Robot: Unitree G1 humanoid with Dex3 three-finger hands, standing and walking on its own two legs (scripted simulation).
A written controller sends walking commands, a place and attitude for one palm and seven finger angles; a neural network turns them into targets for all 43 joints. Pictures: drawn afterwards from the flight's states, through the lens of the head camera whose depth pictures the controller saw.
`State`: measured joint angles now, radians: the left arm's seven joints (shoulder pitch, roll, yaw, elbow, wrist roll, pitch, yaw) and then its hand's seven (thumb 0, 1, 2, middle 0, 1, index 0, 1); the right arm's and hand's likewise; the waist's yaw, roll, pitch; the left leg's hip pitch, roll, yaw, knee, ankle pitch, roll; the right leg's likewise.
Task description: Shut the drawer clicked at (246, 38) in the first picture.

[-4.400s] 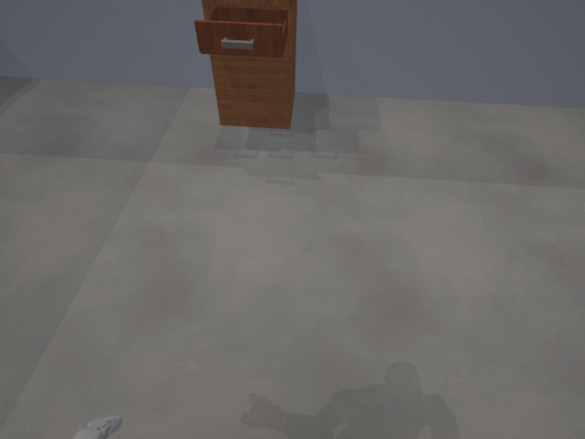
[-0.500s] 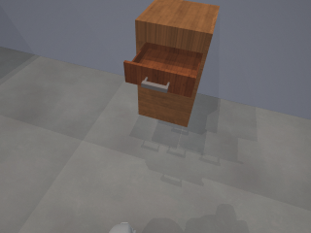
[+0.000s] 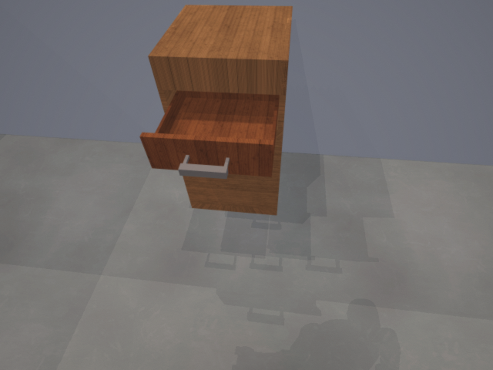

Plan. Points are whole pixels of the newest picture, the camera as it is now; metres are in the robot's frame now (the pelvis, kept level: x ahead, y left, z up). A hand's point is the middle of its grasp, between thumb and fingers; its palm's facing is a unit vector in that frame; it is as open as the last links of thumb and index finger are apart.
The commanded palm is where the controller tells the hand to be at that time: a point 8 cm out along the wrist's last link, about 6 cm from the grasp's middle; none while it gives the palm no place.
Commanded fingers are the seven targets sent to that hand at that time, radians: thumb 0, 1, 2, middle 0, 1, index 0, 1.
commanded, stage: take the last steps up to it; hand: left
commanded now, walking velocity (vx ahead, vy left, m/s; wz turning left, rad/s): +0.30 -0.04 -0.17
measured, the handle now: (205, 165) +0.67 +0.16 -0.15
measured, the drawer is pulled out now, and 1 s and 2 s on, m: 0.24 0.24 0.24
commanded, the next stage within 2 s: come to a stop and stand still in 1.16 s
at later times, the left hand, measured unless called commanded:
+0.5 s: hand out of the picture +0.05 +0.19 -0.17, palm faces +0.03 -0.99 -0.15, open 7.3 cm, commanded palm none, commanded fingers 0.00 0.90 0.90 -0.20 -0.30 -0.20 -0.30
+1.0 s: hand (203, 308) +0.26 +0.11 -0.14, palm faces +0.00 -0.97 -0.24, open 7.2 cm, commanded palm none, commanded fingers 0.00 0.90 0.90 -0.20 -0.30 -0.20 -0.30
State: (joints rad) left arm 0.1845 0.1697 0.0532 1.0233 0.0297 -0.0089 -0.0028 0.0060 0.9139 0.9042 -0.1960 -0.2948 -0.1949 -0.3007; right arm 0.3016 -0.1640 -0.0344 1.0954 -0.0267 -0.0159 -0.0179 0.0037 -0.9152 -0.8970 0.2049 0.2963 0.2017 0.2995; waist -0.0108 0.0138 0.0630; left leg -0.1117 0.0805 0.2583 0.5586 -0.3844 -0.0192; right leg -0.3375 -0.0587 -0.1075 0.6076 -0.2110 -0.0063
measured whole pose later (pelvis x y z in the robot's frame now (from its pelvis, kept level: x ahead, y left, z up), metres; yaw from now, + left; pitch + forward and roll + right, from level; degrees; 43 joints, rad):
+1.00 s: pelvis +0.19 -0.07 +0.01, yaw -3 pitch -1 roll +1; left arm 0.21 0.14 0.07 1.05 0.02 -0.07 0.01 0.00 0.95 0.90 -0.20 -0.30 -0.20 -0.30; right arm 0.33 -0.17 -0.06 1.12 -0.03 -0.01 0.00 0.01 -0.91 -0.90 0.20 0.30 0.20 0.30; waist -0.02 0.05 0.05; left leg -0.41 0.10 0.07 1.13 -0.37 0.00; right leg -0.23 -0.03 -0.17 0.49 -0.24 -0.06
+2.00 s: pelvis +0.24 -0.13 +0.01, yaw -4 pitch -2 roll +1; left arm 0.23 0.15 0.03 1.07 0.02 0.02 0.03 0.01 0.94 0.90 -0.20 -0.30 -0.20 -0.30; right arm 0.29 -0.19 -0.04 1.11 -0.02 0.05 -0.02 0.01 -0.91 -0.90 0.20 0.30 0.20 0.30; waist -0.03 0.05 0.01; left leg -0.24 0.06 0.02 0.62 -0.33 -0.02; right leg -0.20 0.03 -0.09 0.46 -0.24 -0.08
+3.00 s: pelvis +0.24 -0.09 +0.02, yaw -5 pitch -1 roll +0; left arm 0.30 0.12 0.01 1.15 0.01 -0.01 0.03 0.01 0.91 0.90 -0.20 -0.30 -0.20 -0.30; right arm 0.33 -0.09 0.01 1.15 -0.01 -0.02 -0.04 0.01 -0.91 -0.90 0.20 0.30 0.20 0.30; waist 0.00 0.00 0.03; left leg -0.12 0.00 0.05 0.38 -0.25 0.01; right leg -0.18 -0.01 -0.06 0.40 -0.20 -0.02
